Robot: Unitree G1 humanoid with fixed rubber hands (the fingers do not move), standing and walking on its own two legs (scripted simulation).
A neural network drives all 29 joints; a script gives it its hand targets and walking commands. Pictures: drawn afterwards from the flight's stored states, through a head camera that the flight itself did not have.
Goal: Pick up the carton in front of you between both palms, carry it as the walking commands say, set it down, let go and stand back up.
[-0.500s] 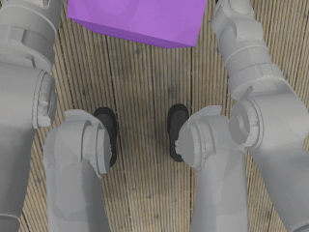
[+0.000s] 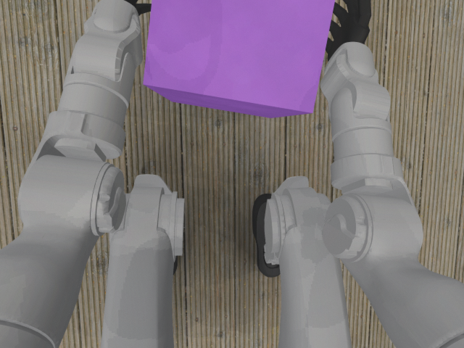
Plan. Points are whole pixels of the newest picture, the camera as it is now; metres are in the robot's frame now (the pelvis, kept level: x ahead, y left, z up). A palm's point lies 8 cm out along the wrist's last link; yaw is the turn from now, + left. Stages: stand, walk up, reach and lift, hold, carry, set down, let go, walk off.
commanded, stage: reach and lift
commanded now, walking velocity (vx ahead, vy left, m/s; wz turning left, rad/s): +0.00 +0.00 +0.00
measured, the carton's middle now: (234, 43) +0.54 +0.00 -0.18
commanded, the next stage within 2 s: none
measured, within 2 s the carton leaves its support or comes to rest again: neither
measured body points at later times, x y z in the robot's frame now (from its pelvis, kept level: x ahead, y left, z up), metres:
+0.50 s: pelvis +0.00 -0.01 +0.12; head +0.26 +0.02 +0.49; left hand +0.51 +0.16 +0.06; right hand +0.50 -0.14 +0.06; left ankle +0.11 +0.12 -0.34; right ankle +0.11 -0.13 -0.34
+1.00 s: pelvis +0.04 +0.00 +0.26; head +0.19 +0.02 +0.68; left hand +0.45 +0.16 +0.22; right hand +0.46 -0.14 +0.22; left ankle +0.11 +0.12 -0.34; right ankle +0.11 -0.13 -0.34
